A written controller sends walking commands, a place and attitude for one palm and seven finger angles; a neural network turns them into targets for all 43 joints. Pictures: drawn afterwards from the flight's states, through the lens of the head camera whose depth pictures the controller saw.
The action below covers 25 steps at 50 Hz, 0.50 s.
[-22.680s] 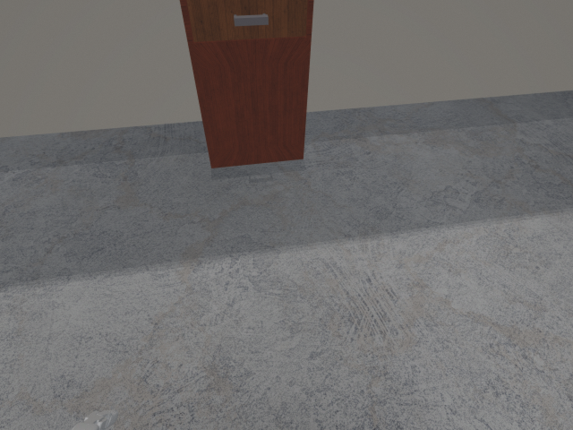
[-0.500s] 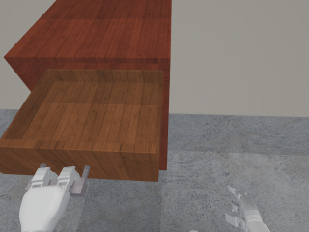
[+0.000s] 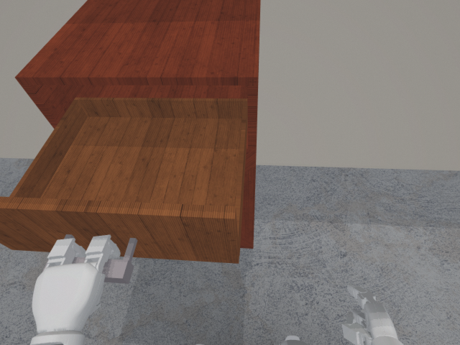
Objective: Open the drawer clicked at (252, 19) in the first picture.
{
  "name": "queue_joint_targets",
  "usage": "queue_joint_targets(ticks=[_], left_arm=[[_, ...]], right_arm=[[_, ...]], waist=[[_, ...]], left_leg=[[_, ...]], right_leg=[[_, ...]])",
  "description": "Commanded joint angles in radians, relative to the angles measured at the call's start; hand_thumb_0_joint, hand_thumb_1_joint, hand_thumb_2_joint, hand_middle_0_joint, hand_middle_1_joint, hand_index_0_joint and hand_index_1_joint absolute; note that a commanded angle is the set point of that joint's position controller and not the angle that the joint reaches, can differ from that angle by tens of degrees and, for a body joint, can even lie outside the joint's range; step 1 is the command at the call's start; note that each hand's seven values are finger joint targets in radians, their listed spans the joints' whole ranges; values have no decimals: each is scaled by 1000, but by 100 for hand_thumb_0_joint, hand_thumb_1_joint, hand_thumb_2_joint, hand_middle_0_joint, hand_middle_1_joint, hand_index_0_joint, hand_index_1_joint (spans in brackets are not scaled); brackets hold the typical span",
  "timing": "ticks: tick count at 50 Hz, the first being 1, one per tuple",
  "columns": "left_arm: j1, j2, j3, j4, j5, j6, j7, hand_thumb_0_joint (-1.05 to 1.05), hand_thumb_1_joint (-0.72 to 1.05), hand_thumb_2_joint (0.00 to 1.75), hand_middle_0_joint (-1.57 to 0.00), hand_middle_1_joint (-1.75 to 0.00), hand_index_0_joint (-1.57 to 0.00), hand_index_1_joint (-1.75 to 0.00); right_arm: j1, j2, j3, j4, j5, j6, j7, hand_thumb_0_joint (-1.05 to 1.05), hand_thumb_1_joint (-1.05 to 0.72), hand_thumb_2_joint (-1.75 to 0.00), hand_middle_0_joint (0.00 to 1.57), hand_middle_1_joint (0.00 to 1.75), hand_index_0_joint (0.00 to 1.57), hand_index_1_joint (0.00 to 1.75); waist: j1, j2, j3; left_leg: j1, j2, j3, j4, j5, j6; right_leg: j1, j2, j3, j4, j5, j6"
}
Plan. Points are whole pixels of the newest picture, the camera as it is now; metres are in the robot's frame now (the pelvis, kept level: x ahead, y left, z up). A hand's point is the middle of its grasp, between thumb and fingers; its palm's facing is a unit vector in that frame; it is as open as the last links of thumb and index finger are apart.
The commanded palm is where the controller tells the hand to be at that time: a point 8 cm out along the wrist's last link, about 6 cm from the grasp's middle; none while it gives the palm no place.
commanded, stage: open the thumb to release the handle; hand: left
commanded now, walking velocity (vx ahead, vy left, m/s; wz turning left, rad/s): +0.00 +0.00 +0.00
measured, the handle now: (94, 255) +0.24 +0.25 +0.03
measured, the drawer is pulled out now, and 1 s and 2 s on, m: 0.30 0.30 0.30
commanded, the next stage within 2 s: lift the hand off the handle in 0.30 s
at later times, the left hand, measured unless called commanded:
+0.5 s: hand (94, 291) +0.19 +0.24 +0.01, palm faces +0.03 -0.06 -1.00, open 13.6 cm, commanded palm +0.18 +0.24 +0.06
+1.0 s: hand (84, 279) +0.20 +0.25 +0.05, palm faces +0.07 -0.05 -1.00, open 13.4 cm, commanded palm +0.18 +0.25 +0.11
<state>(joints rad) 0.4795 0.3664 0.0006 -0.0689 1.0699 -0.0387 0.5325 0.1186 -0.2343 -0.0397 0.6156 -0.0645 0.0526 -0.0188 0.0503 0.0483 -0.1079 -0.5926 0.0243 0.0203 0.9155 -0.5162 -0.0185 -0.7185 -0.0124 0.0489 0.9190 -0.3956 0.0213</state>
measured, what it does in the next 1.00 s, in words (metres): stands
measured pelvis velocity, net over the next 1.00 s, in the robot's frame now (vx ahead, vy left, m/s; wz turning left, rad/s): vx -0.01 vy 0.00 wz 0.03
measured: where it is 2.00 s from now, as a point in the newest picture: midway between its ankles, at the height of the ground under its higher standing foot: outside the picture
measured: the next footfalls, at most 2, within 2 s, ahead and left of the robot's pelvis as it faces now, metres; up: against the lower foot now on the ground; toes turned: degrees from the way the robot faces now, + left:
none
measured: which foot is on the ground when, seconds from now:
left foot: down 0.00-1.00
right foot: down 0.00-1.00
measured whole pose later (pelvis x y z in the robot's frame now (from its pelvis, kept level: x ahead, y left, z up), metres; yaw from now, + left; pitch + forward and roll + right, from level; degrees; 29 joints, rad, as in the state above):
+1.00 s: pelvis -0.01 +0.00 +0.02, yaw +1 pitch +6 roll +1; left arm 0.30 0.39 -0.04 -0.01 1.04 -0.01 0.39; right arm 0.10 -0.23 -0.02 0.64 -0.04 0.03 -0.07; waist 0.08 0.06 -0.06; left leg -0.44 0.01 0.00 0.77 -0.43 -0.02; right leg -0.55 -0.03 0.02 0.77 -0.32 0.02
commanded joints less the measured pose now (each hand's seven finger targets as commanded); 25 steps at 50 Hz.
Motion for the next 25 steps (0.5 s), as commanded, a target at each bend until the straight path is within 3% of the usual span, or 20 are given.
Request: queue_joint_targets(ticks=[1,10,14,15,16,18,19,20,21,22,23,25], left_arm=[[-43,166,133,-111,-20,59,11,0,13,57,-35,-127,-35,-127],[-95,158,92,-71,-16,27,-69,0,-50,30,-30,-120,-30,-120],[-110,148,82,-79,-10,-7,-74,0,-50,30,-30,-120,-30,-120],[-117,160,93,-71,-7,-11,-72,0,-50,30,-30,-120,-30,-120],[-125,179,116,-78,-2,-15,-68,0,-50,30,-30,-120,-30,-120],[-118,173,117,-65,1,-21,-63,0,-50,30,-30,-120,-30,-120],[-140,162,101,-58,5,-24,-61,0,-50,30,-30,-120,-30,-120],[-190,86,14,-108,-2,-26,-62,0,-50,30,-30,-120,-30,-120],[-239,103,29,-107,-2,-31,-56,0,-50,30,-30,-120,-30,-120],[-247,110,34,-95,-2,-32,-52,0,-50,30,-30,-120,-30,-120],[-229,142,68,-54,7,-26,-46,0,-50,30,-30,-120,-30,-120],[-254,141,58,-53,21,-15,-39,0,-50,30,-30,-120,-30,-120]], right_arm=[[-122,-114,-28,-154,14,-55,-32,0,-90,-90,20,30,20,30],[-127,-104,-15,-148,17,-69,-49,0,-90,-90,20,30,20,30],[-123,-103,-17,-148,10,-75,-43,0,-90,-90,20,30,20,30],[-118,-103,-18,-145,10,-76,-42,0,-90,-90,20,30,20,30],[-123,-106,-20,-146,9,-73,-43,0,-90,-90,20,30,20,30],[-119,-102,-21,-144,8,-75,-40,0,-90,-90,20,30,20,30],[-121,-103,-21,-142,7,-75,-39,0,-90,-90,20,30,20,30],[-123,-99,-21,-151,4,-78,-33,0,-90,-90,20,30,20,30],[-116,-100,-25,-146,5,-82,-34,0,-90,-90,20,30,20,30],[-112,-102,-29,-138,3,-85,-36,0,-90,-90,20,30,20,30],[-109,-105,-30,-130,3,-84,-39,0,-90,-90,20,30,20,30],[-113,-103,-25,-134,1,-80,-38,0,-90,-90,20,30,20,30]], waist=[[15,-57,-172],[27,-72,-121],[28,-36,-118],[27,-49,-120],[34,-22,-131],[33,-40,-130],[26,-46,-121],[7,-25,-142],[-5,-22,-143],[2,-13,-146],[7,-45,-142],[12,-46,-167]], left_leg=[[58,-59,1,-158,292,24],[75,-64,7,-201,239,28],[83,-64,9,-202,236,26],[78,-64,6,-200,239,26],[82,-64,6,-205,247,22],[79,-64,7,-197,246,23],[71,-66,7,-194,238,23],[94,-65,6,-190,244,24],[98,-60,2,-190,247,23],[102,-62,4,-189,245,22],[91,-61,1,-188,246,22],[89,-64,0,-186,253,23]], right_leg=[[234,33,-55,-157,257,-62],[256,30,-52,-209,189,-60],[245,28,-55,-212,176,-62],[247,28,-55,-210,181,-62],[254,29,-47,-210,183,-66],[244,29,-50,-205,183,-65],[234,28,-49,-205,179,-63],[220,26,-53,-205,177,-62],[208,27,-58,-202,166,-64],[206,27,-58,-202,167,-62],[209,31,-63,-198,170,-62],[219,28,-63,-192,182,-63]])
